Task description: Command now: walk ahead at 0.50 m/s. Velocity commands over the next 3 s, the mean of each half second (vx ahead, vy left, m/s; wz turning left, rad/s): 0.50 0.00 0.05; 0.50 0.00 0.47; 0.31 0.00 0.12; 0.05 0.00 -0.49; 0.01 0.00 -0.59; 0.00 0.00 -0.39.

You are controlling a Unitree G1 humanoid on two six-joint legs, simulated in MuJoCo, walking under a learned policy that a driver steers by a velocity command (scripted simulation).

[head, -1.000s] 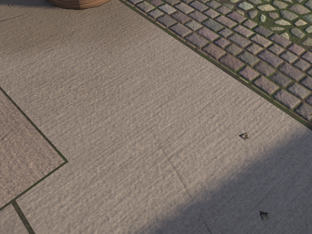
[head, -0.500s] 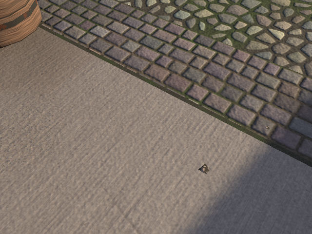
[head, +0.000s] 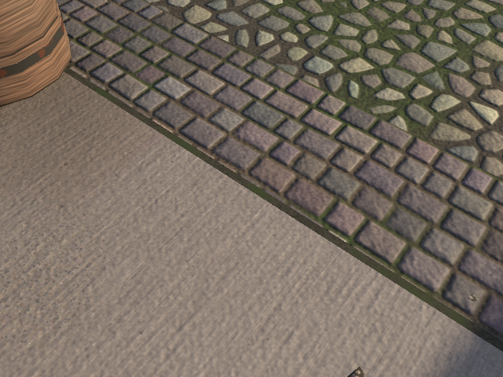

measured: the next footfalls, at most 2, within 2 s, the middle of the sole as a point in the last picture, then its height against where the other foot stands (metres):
right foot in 0.46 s outside the picture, level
left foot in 1.02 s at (206, 300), level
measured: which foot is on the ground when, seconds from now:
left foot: down 0.00-0.48, up 0.50-1.00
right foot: up 0.00-0.44, down 0.46-1.00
